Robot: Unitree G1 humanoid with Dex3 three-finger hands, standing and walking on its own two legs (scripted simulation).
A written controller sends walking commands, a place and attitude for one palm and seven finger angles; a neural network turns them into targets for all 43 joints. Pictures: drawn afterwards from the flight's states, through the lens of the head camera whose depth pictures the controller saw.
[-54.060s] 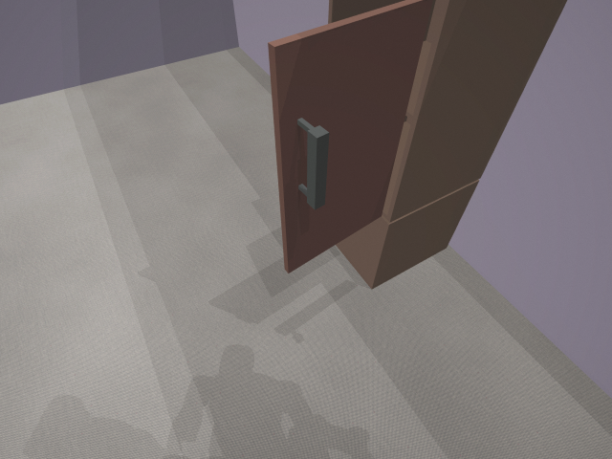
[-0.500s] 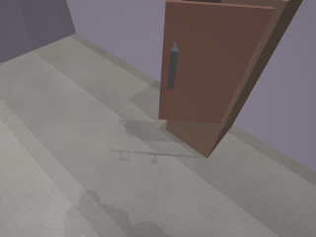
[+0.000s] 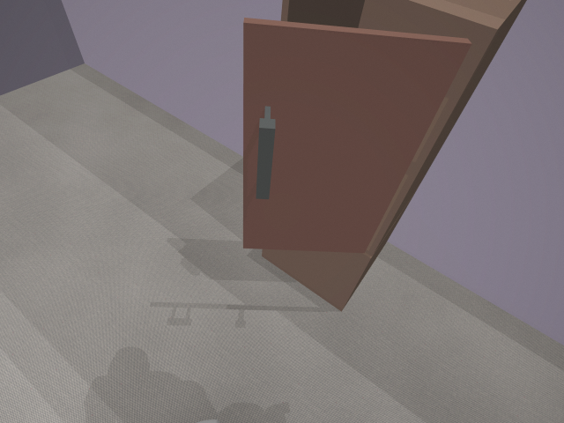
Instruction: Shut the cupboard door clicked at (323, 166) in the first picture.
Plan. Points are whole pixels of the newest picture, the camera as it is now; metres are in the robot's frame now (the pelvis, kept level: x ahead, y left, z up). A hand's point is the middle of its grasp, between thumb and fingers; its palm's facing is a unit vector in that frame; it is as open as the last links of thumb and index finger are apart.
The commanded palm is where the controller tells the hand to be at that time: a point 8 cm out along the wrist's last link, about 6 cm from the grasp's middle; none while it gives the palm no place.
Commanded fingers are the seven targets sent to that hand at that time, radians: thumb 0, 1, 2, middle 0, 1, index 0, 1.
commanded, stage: take the last steps up to it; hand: left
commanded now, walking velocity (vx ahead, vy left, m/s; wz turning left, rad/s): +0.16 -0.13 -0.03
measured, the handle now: (265, 154) +0.56 +0.06 +0.04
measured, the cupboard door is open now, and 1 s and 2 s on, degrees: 37 37 37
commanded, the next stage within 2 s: come to a stop and stand still in 0.02 s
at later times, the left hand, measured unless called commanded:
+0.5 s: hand (208, 390) +0.20 +0.12 -0.16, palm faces +0.02 -0.98 -0.20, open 7.3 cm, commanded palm none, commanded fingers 0.00 0.90 0.90 -0.20 -0.30 -0.20 -0.30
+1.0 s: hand out of the picture +0.07 +0.16 -0.16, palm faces +0.03 -0.97 -0.23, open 7.4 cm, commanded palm none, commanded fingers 0.00 0.90 0.90 -0.20 -0.30 -0.20 -0.30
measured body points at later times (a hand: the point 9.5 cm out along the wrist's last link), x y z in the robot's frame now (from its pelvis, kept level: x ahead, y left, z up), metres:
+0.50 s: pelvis +0.10 -0.06 +0.01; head +0.15 -0.06 +0.46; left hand +0.19 +0.17 -0.14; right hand +0.15 -0.31 -0.14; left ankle +0.06 +0.04 -0.67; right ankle +0.15 -0.20 -0.72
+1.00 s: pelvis +0.07 -0.03 +0.02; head +0.09 -0.03 +0.47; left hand +0.07 +0.21 -0.14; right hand +0.13 -0.25 -0.14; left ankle +0.09 +0.05 -0.72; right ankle +0.02 -0.15 -0.72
